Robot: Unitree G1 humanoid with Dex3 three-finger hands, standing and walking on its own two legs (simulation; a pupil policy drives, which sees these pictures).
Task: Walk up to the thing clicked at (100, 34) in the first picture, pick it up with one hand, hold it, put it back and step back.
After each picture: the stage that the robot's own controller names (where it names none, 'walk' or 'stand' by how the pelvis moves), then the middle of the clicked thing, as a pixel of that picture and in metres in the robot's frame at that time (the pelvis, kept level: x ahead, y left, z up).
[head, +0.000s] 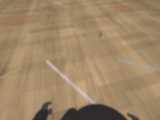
stand; (100, 34) +1.90 -0.22 -0.72
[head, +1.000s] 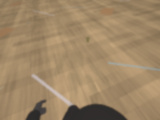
walk; (87, 39) +1.76 +0.18 -0.69
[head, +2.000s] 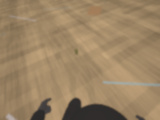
walk; (76, 51) +1.21 +0.37 -0.72
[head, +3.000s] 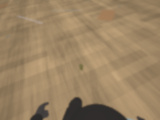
walk; (81, 67) +0.83 +0.22 -0.72
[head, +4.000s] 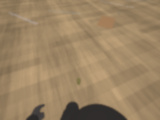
walk; (78, 81) +0.57 +0.15 -0.71
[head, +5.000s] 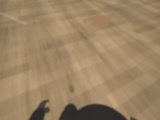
stand; (71, 89) +0.42 +0.19 -0.71
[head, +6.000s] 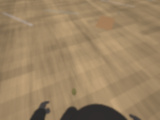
stand; (74, 91) +0.39 +0.17 -0.72
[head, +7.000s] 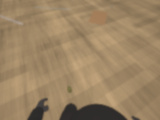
stand; (69, 89) +0.38 +0.24 -0.71
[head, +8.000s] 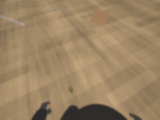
stand; (70, 89) +0.37 +0.25 -0.72
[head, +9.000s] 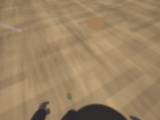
stand; (69, 96) +0.33 +0.25 -0.72
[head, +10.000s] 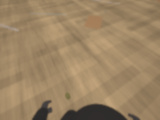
stand; (67, 96) +0.32 +0.25 -0.72
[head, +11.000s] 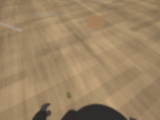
stand; (68, 95) +0.34 +0.26 -0.73
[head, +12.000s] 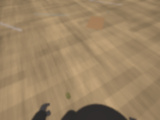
stand; (68, 95) +0.33 +0.26 -0.73
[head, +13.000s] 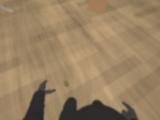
go down; (66, 83) +0.37 +0.25 -0.67
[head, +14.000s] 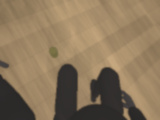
go down; (53, 52) +0.43 +0.28 -0.28
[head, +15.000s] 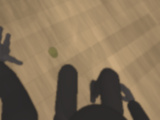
close in; (53, 53) +0.43 +0.28 -0.29
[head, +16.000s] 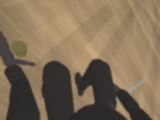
close in; (20, 49) +0.41 +0.31 -0.22
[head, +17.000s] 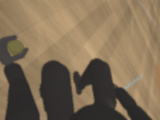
close; (16, 48) +0.40 +0.32 -0.22
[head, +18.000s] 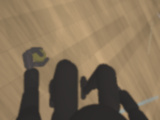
lift; (39, 56) +0.33 +0.29 -0.19
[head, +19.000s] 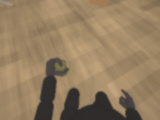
lift; (61, 68) +0.32 +0.20 +0.00
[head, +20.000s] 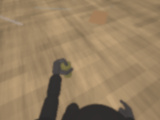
hold; (66, 69) +0.33 +0.17 +0.01
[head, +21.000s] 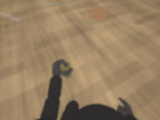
hold; (66, 70) +0.33 +0.18 -0.01
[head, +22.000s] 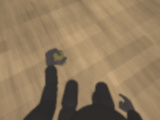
crouch; (60, 58) +0.40 +0.21 -0.07
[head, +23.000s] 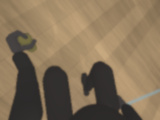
lower; (28, 43) +0.45 +0.30 -0.18
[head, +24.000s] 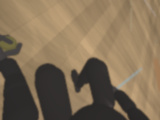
lower; (10, 47) +0.42 +0.31 -0.23
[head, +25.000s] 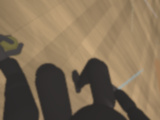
lower; (12, 47) +0.42 +0.31 -0.23
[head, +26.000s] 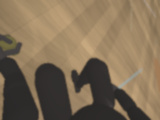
lower; (10, 46) +0.42 +0.32 -0.23
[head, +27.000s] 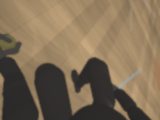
lower; (10, 46) +0.43 +0.32 -0.23
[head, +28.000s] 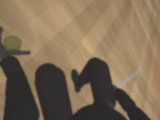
open; (13, 46) +0.42 +0.31 -0.23
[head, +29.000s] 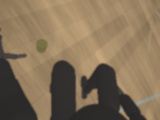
stand; (41, 46) +0.43 +0.29 -0.25
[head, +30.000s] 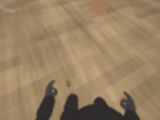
stand; (68, 83) +0.39 +0.22 -0.61
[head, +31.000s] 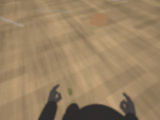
stand; (70, 91) +0.38 +0.23 -0.66
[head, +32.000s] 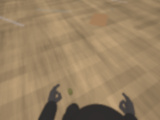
stand; (70, 91) +0.37 +0.22 -0.67
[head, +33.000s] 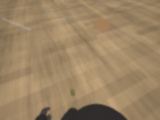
stand; (72, 92) +0.40 +0.22 -0.72
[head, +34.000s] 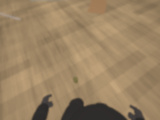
walk; (75, 80) +0.46 +0.18 -0.70
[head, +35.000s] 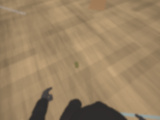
walk; (76, 64) +0.72 +0.21 -0.70
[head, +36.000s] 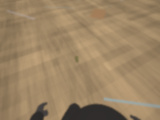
stand; (76, 59) +1.00 +0.27 -0.70
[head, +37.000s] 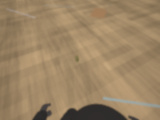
stand; (77, 58) +1.01 +0.24 -0.73
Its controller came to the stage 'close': yes
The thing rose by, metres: 0.72
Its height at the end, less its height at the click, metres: +0.00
